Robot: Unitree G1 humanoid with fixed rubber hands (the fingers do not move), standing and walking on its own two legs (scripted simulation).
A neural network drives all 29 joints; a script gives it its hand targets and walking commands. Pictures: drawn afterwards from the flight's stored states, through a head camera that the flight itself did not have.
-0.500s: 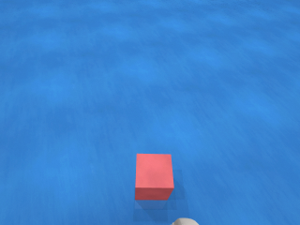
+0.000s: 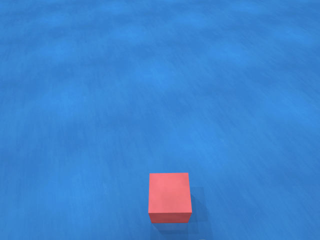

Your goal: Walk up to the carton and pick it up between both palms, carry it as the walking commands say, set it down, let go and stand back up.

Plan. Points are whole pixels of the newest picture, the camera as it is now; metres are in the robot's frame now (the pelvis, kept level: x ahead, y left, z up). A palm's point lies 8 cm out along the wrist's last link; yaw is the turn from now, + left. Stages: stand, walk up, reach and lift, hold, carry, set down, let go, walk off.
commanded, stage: walk up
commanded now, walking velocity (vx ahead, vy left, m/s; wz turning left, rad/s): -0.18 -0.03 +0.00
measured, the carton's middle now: (169, 198) +0.39 -0.03 -0.65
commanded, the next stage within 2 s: stand in 0.44 s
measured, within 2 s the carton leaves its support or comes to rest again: neither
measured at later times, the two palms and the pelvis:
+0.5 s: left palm out of the picture +0.01 +0.19 -0.13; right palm out of the picture +0.01 -0.27 -0.14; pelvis -0.01 -0.04 +0.01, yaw +0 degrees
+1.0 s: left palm out of the picture +0.00 +0.21 -0.14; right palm out of the picture -0.01 -0.24 -0.14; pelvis +0.00 -0.02 +0.01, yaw +0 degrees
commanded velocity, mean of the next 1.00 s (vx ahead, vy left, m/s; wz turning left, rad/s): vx -0.01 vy -0.01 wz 0.00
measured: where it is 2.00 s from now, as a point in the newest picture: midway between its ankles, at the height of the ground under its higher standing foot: outside the picture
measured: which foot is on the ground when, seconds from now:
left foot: up 0.00-0.00, down 0.02-1.00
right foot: down 0.00-1.00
